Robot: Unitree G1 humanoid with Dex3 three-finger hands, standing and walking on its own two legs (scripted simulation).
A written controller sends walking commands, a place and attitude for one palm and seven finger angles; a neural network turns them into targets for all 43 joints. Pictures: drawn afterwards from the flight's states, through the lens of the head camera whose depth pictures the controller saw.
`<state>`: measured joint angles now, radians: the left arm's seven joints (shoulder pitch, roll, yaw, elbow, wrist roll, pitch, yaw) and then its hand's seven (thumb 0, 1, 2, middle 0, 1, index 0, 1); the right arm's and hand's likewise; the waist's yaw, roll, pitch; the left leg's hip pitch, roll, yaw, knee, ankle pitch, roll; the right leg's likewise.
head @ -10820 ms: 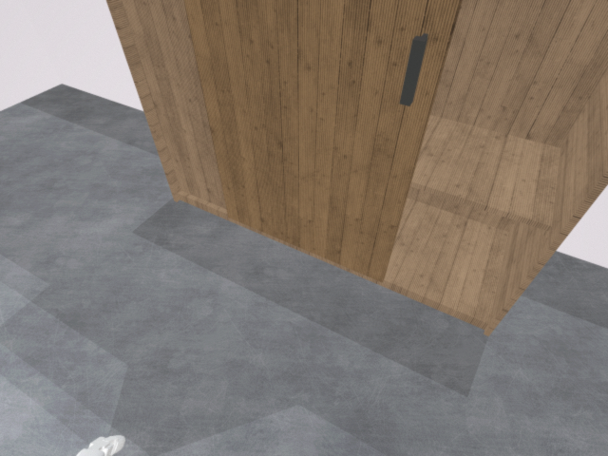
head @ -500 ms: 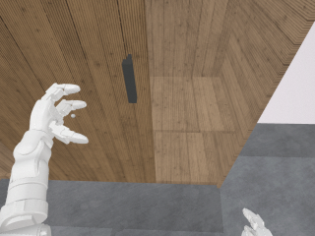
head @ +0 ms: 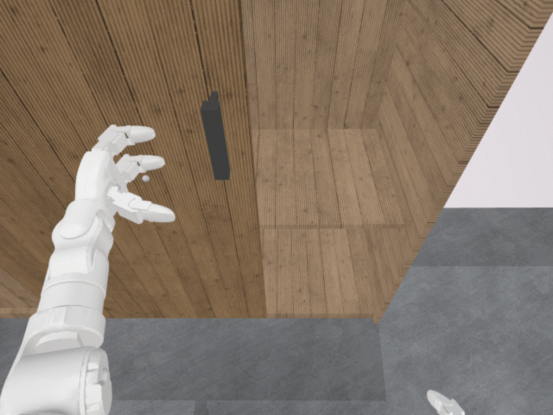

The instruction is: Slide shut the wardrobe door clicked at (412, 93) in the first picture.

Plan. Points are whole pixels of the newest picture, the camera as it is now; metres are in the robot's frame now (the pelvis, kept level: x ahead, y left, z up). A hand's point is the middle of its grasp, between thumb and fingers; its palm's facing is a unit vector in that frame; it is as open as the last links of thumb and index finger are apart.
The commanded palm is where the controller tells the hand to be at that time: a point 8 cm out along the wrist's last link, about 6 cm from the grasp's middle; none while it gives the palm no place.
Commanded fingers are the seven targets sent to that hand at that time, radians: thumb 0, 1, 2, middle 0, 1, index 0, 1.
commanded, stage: move the hooked fingers beside the handle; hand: left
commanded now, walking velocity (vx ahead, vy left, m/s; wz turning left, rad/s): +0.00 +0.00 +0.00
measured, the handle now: (218, 136) +0.53 +0.11 +0.12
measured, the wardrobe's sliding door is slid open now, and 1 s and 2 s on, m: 0.40 0.40 0.40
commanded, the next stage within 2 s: feel for the door with the fingertips in 1.22 s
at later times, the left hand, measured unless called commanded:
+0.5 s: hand (178, 150) +0.47 +0.16 +0.14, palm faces +0.03 -1.00 -0.01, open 14.0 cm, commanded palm +0.44 +0.22 +0.13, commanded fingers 0.00 -0.50 0.30 -0.30 -1.20 -0.30 -1.20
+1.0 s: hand (174, 158) +0.46 +0.17 +0.13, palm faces +0.01 -1.00 +0.00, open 14.0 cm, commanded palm +0.44 +0.22 +0.13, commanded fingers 0.00 -0.50 0.30 -0.30 -1.20 -0.30 -1.20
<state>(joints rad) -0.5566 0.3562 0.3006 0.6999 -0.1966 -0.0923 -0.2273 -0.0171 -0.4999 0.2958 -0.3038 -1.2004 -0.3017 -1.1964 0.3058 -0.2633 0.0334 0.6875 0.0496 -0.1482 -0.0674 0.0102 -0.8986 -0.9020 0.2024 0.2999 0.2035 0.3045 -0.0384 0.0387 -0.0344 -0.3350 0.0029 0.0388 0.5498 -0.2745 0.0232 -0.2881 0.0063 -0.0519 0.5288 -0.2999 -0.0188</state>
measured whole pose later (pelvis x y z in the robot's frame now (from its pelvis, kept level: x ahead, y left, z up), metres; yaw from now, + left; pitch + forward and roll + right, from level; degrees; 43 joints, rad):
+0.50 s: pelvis -0.01 -0.01 -0.01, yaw -1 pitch +7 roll -1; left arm -0.84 0.41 0.34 1.06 -0.13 -0.23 -0.18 -0.02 -0.50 0.30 -0.30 -1.20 -0.30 -1.20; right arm 0.38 -0.28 0.02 0.71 0.03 -0.09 -0.04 0.01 -0.90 -0.90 0.20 0.30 0.20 0.30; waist -0.10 0.03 -0.05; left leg -0.45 0.02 0.05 0.61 -0.29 0.02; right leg -0.41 0.02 -0.04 0.59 -0.30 -0.03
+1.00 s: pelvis +0.00 +0.01 -0.01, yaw -1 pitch +8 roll -1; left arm -0.80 0.37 0.30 1.02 -0.15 -0.23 -0.18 -0.02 -0.50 0.30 -0.30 -1.20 -0.30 -1.20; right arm 0.35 -0.27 0.01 0.68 0.03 -0.07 -0.03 0.01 -0.90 -0.90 0.20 0.30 0.20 0.30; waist -0.09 0.04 -0.06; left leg -0.48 0.01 0.05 0.63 -0.31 0.03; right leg -0.43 0.01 -0.04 0.59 -0.32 -0.01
